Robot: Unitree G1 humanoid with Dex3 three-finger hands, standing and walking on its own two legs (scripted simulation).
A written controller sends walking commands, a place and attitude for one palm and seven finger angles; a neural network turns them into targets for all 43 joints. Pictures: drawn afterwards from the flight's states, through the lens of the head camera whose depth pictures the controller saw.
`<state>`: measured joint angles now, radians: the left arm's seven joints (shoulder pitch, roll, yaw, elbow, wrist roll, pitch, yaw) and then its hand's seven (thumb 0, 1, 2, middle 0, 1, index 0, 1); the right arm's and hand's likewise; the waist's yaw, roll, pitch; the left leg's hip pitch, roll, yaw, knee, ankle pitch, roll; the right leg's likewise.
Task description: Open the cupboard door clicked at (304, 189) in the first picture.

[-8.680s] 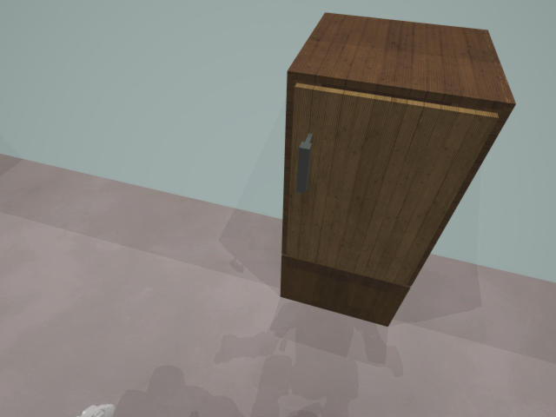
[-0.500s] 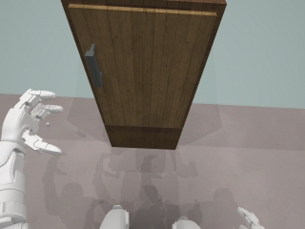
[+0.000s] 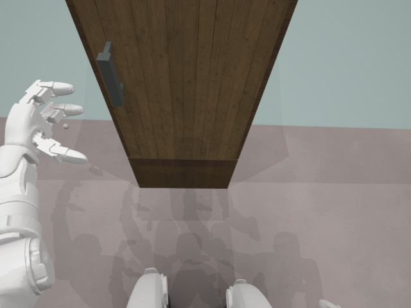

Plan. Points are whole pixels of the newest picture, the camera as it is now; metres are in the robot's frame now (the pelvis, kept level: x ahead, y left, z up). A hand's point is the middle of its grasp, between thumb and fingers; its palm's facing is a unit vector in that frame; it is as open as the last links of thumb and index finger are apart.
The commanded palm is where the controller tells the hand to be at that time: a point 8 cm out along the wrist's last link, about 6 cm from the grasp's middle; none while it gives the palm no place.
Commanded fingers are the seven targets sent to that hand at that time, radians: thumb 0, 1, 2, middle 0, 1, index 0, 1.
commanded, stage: move the hooked fingers beside the handle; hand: left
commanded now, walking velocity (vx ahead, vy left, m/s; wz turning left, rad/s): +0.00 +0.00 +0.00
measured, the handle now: (113, 75) +0.59 +0.20 +0.06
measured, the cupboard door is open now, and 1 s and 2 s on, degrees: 0 0 0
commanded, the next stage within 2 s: slide the fingers in behind the handle in 1.36 s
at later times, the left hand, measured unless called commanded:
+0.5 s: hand (75, 94) +0.51 +0.25 +0.08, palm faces -0.01 -1.00 -0.04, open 14.0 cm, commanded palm +0.50 +0.29 +0.07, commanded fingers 0.00 -0.50 0.30 -0.30 -1.20 -0.30 -1.20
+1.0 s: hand (73, 95) +0.50 +0.26 +0.08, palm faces +0.01 -1.00 -0.02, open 14.0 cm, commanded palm +0.50 +0.29 +0.06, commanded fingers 0.00 -0.50 0.30 -0.30 -1.20 -0.30 -1.20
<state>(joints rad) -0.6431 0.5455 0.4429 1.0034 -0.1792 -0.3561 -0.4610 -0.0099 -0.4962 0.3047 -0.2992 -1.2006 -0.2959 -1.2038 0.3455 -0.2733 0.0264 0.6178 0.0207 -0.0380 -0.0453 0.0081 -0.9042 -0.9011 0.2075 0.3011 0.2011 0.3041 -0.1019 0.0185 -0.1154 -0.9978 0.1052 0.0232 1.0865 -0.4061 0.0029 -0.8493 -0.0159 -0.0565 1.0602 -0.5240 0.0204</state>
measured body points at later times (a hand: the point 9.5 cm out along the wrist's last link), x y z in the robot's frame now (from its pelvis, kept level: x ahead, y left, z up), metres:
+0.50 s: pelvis +0.00 +0.00 -0.02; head +0.14 +0.03 +0.41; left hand +0.50 +0.31 +0.08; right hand +0.01 -0.28 -0.12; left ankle +0.06 +0.12 -0.66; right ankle -0.01 -0.14 -0.66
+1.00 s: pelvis +0.00 +0.00 -0.01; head +0.13 +0.03 +0.42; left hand +0.50 +0.31 +0.08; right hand +0.01 -0.26 -0.11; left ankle +0.06 +0.12 -0.66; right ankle -0.01 -0.14 -0.66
